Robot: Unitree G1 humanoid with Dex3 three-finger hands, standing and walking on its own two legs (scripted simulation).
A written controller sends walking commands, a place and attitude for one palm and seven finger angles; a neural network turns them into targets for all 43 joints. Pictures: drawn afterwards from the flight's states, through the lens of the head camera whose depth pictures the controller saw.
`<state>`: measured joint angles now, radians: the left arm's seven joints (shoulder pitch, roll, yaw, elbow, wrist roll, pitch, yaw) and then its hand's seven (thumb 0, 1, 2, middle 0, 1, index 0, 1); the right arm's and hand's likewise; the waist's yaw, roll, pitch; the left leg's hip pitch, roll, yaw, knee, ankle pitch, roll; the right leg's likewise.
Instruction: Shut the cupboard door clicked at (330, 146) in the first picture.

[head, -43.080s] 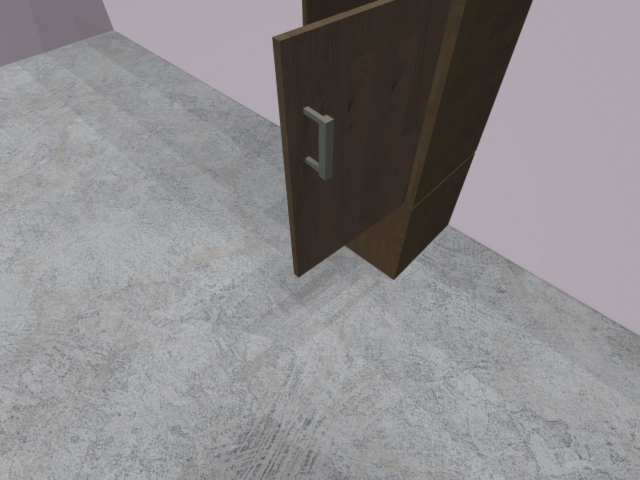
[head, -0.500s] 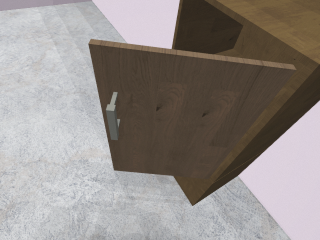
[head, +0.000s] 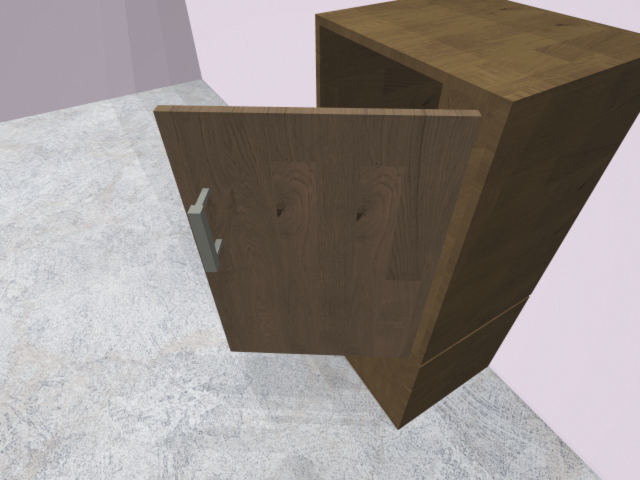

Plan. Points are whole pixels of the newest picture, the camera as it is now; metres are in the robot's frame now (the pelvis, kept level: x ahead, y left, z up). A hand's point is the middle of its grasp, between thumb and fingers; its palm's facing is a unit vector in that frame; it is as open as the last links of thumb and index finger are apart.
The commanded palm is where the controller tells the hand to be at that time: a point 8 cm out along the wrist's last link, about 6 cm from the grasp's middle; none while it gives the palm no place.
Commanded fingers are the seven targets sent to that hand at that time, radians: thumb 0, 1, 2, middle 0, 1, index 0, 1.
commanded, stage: come to a stop and stand still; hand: left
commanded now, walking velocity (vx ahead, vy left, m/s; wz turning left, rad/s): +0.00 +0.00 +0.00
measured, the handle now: (208, 231) +0.46 +0.19 +0.08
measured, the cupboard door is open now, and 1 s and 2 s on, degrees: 56 56 56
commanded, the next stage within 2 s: none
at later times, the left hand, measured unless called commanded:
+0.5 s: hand out of the picture -0.02 +0.25 -0.17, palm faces -0.04 -0.96 -0.27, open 7.4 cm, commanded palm none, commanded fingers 0.00 0.90 0.90 -0.20 -0.30 -0.20 -0.30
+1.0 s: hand out of the picture -0.07 +0.30 -0.17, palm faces +0.02 -0.96 -0.27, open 7.4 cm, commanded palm none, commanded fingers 0.00 0.90 0.90 -0.20 -0.30 -0.20 -0.30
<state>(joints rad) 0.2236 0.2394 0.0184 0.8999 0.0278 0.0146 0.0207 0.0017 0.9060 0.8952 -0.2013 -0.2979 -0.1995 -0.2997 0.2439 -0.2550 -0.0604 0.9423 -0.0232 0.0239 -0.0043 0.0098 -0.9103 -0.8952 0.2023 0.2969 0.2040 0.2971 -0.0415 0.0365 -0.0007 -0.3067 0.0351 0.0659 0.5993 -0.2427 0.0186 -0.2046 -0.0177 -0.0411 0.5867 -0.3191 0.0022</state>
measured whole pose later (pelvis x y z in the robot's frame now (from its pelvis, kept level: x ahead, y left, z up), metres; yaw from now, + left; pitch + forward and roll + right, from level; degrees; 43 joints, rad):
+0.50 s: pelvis -0.04 +0.03 +0.00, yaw -1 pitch -3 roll -2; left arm 0.31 0.30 0.02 1.00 0.02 0.03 0.00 0.00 0.91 0.90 -0.20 -0.30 -0.20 -0.30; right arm 0.27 -0.28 -0.04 1.03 -0.01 0.02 0.01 0.01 -0.91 -0.90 0.20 0.30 0.21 0.30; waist -0.01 -0.01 0.04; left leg -0.35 -0.01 0.04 0.53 -0.18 0.05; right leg -0.25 -0.02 -0.01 0.53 -0.26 0.01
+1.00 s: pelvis -0.07 +0.07 +0.01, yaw +1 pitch -5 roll -2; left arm 0.32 0.30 0.02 1.04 0.04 0.02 0.00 0.00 0.91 0.90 -0.20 -0.30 -0.20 -0.30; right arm 0.11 -0.30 -0.04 1.04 0.00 0.02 0.02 0.01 -0.91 -0.89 0.20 0.30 0.21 0.30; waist 0.03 -0.01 0.05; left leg -0.30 -0.07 0.07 0.41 -0.16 0.07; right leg -0.23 -0.05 0.06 0.47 -0.31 0.00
